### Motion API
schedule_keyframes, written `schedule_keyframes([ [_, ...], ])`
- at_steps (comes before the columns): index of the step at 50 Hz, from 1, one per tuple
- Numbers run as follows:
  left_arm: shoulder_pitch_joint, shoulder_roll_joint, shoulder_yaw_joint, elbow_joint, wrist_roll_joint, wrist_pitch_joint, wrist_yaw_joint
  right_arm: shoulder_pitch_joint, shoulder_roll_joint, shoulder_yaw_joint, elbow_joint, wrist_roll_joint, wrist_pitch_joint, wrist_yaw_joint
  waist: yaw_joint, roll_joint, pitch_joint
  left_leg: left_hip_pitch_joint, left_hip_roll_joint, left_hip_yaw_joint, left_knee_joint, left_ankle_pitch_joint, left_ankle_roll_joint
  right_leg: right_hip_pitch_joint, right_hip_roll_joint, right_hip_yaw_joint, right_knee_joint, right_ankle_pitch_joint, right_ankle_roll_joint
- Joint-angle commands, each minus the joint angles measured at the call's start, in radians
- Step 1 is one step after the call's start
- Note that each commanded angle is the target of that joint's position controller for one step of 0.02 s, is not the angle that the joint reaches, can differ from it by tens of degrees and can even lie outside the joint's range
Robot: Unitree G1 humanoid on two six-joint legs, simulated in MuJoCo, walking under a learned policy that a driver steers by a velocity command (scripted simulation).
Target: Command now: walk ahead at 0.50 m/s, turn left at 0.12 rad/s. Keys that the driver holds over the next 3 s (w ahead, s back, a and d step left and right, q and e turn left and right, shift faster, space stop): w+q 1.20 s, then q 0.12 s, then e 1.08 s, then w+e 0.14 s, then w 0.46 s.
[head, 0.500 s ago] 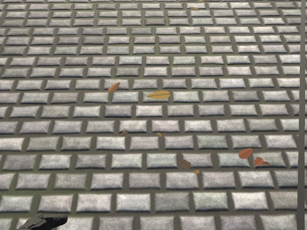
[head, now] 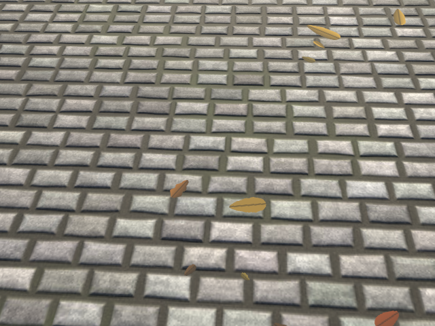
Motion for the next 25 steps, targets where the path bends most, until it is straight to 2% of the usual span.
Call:
schedule_keyframes([
  [1, 0.034, 0.170, 0.049, -0.013, -0.003, -0.005, 0.007, -0.124, -0.075, -0.013, -0.098, 0.008, -0.018, 0.019, 0.019, -0.103, 0.052, -0.018, -0.021, 0.008, -0.058, -0.023, 0.041, 0.018, -0.316, 0.089, -0.047, 0.306, -0.136],
  [3, 0.031, 0.180, 0.055, 0.001, -0.004, 0.005, 0.014, -0.117, -0.085, -0.017, -0.110, 0.007, -0.018, 0.030, 0.003, -0.111, 0.040, -0.010, -0.043, 0.013, -0.072, -0.122, 0.076, 0.090, -0.341, 0.068, 0.007, 0.431, -0.113],
  [4, 0.015, 0.189, 0.057, 0.000, -0.001, 0.010, 0.018, -0.081, -0.100, -0.023, -0.106, 0.006, -0.016, 0.032, -0.021, -0.125, 0.012, 0.048, -0.069, 0.033, -0.075, -0.169, 0.095, 0.108, -0.337, 0.049, 0.060, 0.586, -0.096],
  [5, -0.001, 0.196, 0.059, -0.003, 0.002, 0.017, 0.023, -0.011, -0.123, -0.037, -0.092, 0.002, -0.014, 0.030, -0.060, -0.140, -0.044, 0.154, -0.108, 0.068, -0.074, -0.196, 0.115, 0.115, -0.321, 0.022, 0.157, 0.775, -0.077],
  [6, -0.016, 0.189, 0.053, -0.011, 0.006, 0.026, 0.030, 0.122, -0.161, -0.061, -0.056, -0.001, -0.011, 0.024, -0.130, -0.122, -0.129, 0.344, -0.151, 0.096, -0.098, -0.167, 0.143, 0.074, -0.276, -0.030, 0.342, 0.890, -0.045],
  [7, 0.004, 0.164, 0.039, -0.035, 0.023, 0.025, 0.042, 0.273, -0.227, -0.084, -0.033, 0.000, -0.005, 0.013, -0.182, -0.043, -0.244, 0.638, -0.032, -0.085, -0.069, -0.101, 0.198, -0.132, -0.239, -0.065, 0.621, 0.674, -0.004],
  [8, 0.134, 0.048, 0.001, -0.059, 0.035, 0.002, 0.022, 0.329, -0.310, -0.104, -0.026, 0.008, -0.005, 0.015, -0.111, 0.205, -0.362, 1.008, 0.202, -0.617, -0.150, -0.316, 0.399, -0.577, -0.034, -0.035, 0.997, -0.070, 0.079],
  [9, 0.058, 0.110, 0.008, -0.051, 0.011, -0.027, 0.010, 0.348, -0.212, -0.080, -0.027, 0.018, -0.003, 0.015, -0.169, 0.137, -0.402, 1.066, 0.221, -0.787, -0.290, -0.491, 0.396, -0.719, -0.029, 0.119, 1.107, -0.280, 0.071],
  [10, -0.046, 0.161, 0.020, -0.090, -0.024, -0.048, -0.001, 0.289, -0.183, -0.070, -0.042, 0.010, -0.002, 0.008, -0.178, 0.089, -0.251, 0.957, 0.197, -0.655, -0.315, -0.490, 0.349, -0.794, -0.082, 0.133, 1.116, -0.211, 0.053],
  [11, -0.107, 0.153, 0.014, -0.109, -0.022, -0.061, 0.001, 0.234, -0.172, -0.067, -0.059, 0.002, -0.001, 0.003, -0.157, -0.012, -0.170, 0.819, 0.161, -0.555, -0.324, -0.420, 0.323, -0.778, -0.123, 0.118, 1.059, -0.142, 0.042],
  [12, -0.136, 0.151, 0.017, -0.117, 0.002, -0.066, 0.005, 0.188, -0.153, -0.061, -0.070, -0.003, 0.000, 0.000, -0.123, -0.054, -0.096, 0.683, 0.132, -0.480, -0.340, -0.300, 0.316, -0.743, -0.151, 0.110, 0.968, -0.100, 0.047],
  [13, -0.125, 0.152, 0.023, -0.119, 0.016, -0.060, 0.009, 0.162, -0.134, -0.053, -0.082, -0.013, -0.001, -0.004, -0.089, -0.033, -0.084, 0.600, 0.102, -0.428, -0.359, -0.202, 0.310, -0.672, -0.173, 0.116, 0.913, -0.070, 0.053],
  [16, -0.093, 0.118, 0.018, -0.120, 0.025, -0.035, 0.013, 0.151, -0.142, -0.058, -0.093, -0.006, 0.001, -0.016, -0.052, 0.000, -0.061, 0.476, 0.067, -0.343, -0.393, -0.069, 0.322, -0.616, -0.176, 0.088, 0.790, -0.053, 0.095],
  [18, -0.152, 0.094, 0.008, -0.138, 0.027, -0.027, 0.017, 0.172, -0.171, -0.068, -0.087, -0.001, 0.002, -0.028, -0.066, -0.004, -0.035, 0.417, 0.041, -0.289, -0.406, -0.045, 0.310, -0.612, -0.164, 0.070, 0.663, 0.046, 0.122],
  [21, -0.267, 0.065, -0.004, -0.160, 0.022, -0.032, 0.012, 0.208, -0.181, -0.074, -0.073, 0.009, 0.012, -0.042, -0.110, 0.012, -0.023, 0.363, -0.018, -0.235, -0.391, -0.111, 0.255, -0.532, -0.122, 0.064, 0.438, 0.267, 0.137],
  [23, -0.329, 0.068, -0.004, -0.172, 0.011, -0.040, 0.005, 0.248, -0.183, -0.075, -0.060, 0.012, 0.021, -0.047, -0.136, 0.021, -0.025, 0.366, -0.017, -0.256, -0.372, -0.157, 0.239, -0.482, -0.092, 0.062, 0.353, 0.342, 0.140],
  [25, -0.362, 0.086, 0.003, -0.182, 0.003, -0.047, -0.002, 0.277, -0.178, -0.076, -0.051, 0.018, 0.030, -0.050, -0.143, 0.029, -0.028, 0.419, 0.001, -0.309, -0.328, -0.199, 0.228, -0.467, -0.081, 0.084, 0.293, 0.327, 0.132],
])
Next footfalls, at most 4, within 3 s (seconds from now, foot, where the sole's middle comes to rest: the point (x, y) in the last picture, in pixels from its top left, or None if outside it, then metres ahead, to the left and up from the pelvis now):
0.12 left None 0.26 0.14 -0.78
0.62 right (254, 300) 0.56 -0.02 -0.78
1.14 left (144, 257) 0.68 0.34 -0.78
1.56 right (157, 187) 0.97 0.35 -0.78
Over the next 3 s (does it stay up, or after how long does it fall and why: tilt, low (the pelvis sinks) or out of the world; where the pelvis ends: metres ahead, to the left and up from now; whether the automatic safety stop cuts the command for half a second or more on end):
stays up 0.98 0.41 0.00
